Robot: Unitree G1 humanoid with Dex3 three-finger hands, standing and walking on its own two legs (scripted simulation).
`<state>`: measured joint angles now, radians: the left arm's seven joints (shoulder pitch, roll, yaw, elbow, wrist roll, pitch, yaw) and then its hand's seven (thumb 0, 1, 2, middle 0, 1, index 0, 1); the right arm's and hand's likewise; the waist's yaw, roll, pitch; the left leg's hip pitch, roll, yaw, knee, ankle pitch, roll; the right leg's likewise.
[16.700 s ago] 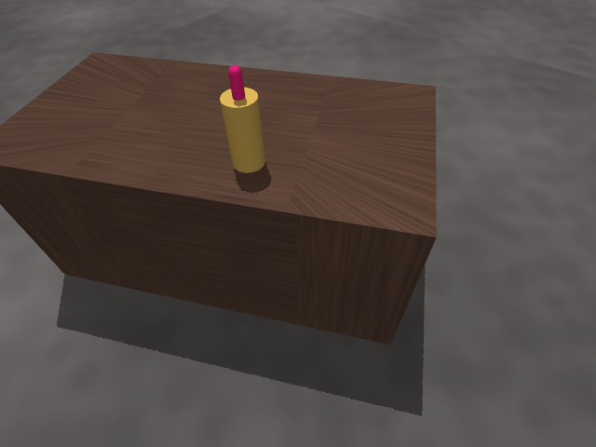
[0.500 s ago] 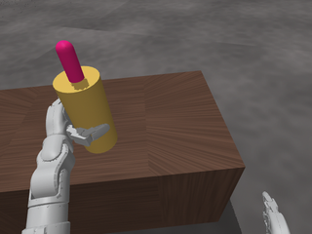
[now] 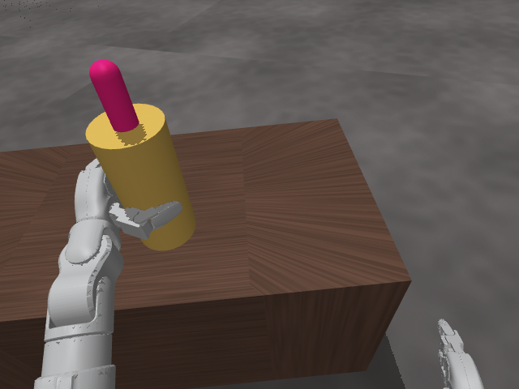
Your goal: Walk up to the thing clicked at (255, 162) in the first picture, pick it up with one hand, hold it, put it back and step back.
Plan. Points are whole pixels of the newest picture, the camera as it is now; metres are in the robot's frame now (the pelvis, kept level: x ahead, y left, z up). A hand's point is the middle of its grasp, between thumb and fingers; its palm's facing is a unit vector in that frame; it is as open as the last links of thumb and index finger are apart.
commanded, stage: hold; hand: left
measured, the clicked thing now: (142, 163) +0.35 +0.16 +0.22
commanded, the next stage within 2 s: crouch in 1.52 s
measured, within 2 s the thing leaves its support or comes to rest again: neither
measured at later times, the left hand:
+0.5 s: hand (146, 192) +0.35 +0.17 +0.17, palm faces +0.16 -0.99 +0.01, open 11.7 cm
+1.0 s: hand (146, 199) +0.35 +0.17 +0.16, palm faces +0.15 -0.99 +0.02, open 11.7 cm
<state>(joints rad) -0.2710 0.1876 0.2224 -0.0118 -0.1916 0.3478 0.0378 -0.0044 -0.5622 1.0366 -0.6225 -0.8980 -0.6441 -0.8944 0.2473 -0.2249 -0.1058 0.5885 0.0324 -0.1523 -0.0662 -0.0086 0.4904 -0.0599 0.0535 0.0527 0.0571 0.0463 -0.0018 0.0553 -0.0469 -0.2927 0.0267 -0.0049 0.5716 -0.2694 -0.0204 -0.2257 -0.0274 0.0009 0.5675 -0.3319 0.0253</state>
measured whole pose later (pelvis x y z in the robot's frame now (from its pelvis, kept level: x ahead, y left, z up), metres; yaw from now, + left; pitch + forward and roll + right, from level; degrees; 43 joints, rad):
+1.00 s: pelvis +0.00 +0.00 +0.00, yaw +0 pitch -1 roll +0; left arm -0.25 0.19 0.23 0.02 -0.21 0.37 0.01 -0.01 -0.57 1.05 -0.63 -0.90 -0.65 -0.90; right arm 0.24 -0.22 -0.10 0.60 0.04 -0.17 -0.06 -0.01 0.49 -0.06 0.05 0.05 0.06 0.05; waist 0.00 0.05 -0.05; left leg -0.28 0.03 0.00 0.55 -0.26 -0.02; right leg -0.21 -0.03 0.00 0.54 -0.32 0.03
